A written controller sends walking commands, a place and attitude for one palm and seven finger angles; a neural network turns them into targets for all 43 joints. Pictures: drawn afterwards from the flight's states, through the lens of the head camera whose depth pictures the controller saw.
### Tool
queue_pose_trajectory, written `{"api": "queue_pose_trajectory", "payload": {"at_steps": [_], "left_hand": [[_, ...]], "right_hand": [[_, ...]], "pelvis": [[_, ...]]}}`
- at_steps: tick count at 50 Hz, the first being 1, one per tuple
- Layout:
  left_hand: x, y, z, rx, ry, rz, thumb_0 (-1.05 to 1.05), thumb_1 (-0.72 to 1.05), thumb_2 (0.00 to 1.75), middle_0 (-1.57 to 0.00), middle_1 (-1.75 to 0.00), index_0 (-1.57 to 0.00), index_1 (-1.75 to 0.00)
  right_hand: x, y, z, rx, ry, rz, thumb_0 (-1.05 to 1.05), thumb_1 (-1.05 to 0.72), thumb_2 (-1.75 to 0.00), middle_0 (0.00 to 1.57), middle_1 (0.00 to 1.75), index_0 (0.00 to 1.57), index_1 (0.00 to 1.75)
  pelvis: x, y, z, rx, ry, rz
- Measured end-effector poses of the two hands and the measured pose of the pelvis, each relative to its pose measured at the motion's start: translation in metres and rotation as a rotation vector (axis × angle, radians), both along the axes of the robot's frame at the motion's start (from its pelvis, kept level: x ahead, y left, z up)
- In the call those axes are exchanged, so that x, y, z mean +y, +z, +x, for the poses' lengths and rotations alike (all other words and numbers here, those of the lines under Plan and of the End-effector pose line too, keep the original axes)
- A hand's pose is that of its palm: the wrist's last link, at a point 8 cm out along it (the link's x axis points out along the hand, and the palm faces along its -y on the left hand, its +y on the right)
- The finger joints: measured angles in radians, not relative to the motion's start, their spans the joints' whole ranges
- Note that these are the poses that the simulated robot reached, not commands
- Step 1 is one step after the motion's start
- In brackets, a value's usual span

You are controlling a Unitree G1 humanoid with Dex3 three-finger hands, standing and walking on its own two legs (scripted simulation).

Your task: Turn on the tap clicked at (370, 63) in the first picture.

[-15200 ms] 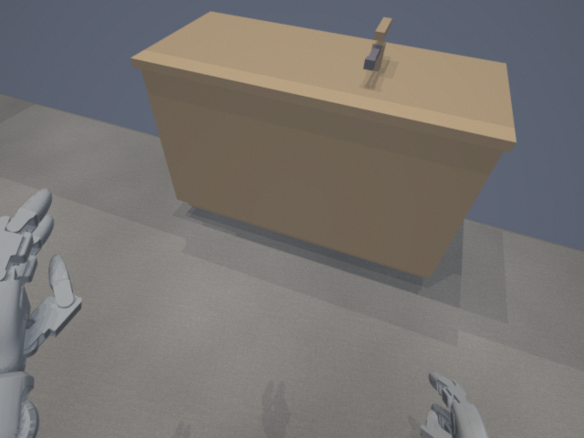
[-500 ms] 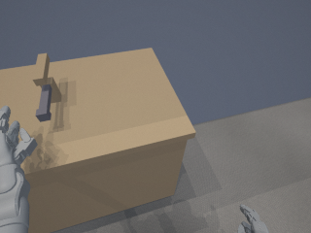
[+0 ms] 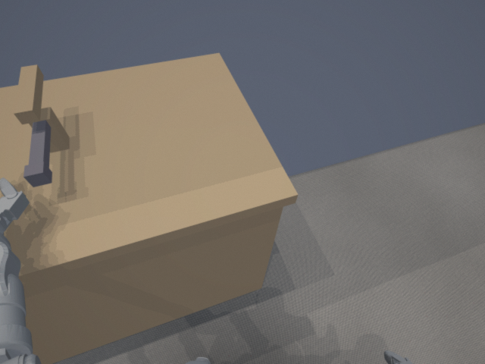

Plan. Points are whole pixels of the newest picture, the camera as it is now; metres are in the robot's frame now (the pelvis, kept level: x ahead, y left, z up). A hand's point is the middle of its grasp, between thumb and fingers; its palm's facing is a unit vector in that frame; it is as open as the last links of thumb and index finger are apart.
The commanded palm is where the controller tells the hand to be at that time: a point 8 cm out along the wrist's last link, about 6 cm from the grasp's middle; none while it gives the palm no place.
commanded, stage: reach beside the lever's end, fingers flat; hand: left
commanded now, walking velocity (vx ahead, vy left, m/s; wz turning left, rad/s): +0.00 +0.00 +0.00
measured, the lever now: (38, 174) +0.39 +0.35 +0.08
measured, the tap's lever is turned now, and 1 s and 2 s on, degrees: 0 0 18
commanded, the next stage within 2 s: push the lever round in 0.40 s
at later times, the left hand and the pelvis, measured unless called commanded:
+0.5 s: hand (18, 196) +0.35 +0.37 +0.07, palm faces +0.57 -0.81 -0.11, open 7.8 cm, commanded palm +0.30 +0.40 +0.07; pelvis +0.01 +0.01 +0.00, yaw -1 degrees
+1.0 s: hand (36, 196) +0.35 +0.35 +0.07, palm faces +0.56 -0.82 -0.10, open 7.8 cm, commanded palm +0.31 +0.37 +0.07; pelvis +0.00 +0.01 +0.00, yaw +0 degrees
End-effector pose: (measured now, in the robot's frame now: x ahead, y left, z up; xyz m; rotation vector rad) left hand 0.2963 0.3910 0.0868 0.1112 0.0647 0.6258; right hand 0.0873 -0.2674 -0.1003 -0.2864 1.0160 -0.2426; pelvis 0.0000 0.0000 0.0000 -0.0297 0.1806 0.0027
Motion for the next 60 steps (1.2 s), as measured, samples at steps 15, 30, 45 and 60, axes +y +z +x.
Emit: {"api": "queue_pose_trajectory", "payload": {"at_steps": [15, 30, 45, 60], "left_hand": [[0.013, -0.012, 0.012, 0.004, -0.011, -0.007, 0.02, 0.90, 0.90, -0.16, -0.15, -0.16, -0.15], [0.015, -0.012, 0.004, -0.011, -0.011, -0.012, 0.02, 0.90, 0.90, -0.15, -0.15, -0.16, -0.15], [-0.006, -0.010, 0.007, -0.033, -0.036, -0.009, 0.02, 0.90, 0.90, -0.15, -0.15, -0.15, -0.15], [-0.020, -0.009, 0.006, -0.030, -0.005, -0.006, 0.02, 0.91, 0.90, -0.15, -0.15, -0.16, -0.15]], "right_hand": [[0.006, -0.001, -0.012, 0.060, -0.030, -0.003, 0.01, -0.91, -0.90, 0.20, 0.30, 0.21, 0.30], [0.020, 0.001, 0.012, 0.011, 0.004, 0.008, 0.01, -0.91, -0.90, 0.20, 0.30, 0.21, 0.30], [0.021, 0.001, 0.016, -0.004, 0.012, 0.017, 0.01, -0.91, -0.90, 0.20, 0.30, 0.21, 0.30], [0.011, -0.003, 0.005, 0.007, -0.003, 0.030, 0.01, -0.91, -0.90, 0.20, 0.30, 0.21, 0.30]], "pelvis": [[0.008, -0.003, 0.005, 0.030, -0.011, -0.011], [0.015, -0.002, 0.007, 0.023, -0.003, -0.016], [0.013, -0.002, 0.006, 0.013, 0.001, -0.016], [0.003, -0.002, 0.002, 0.004, -0.003, -0.007]]}}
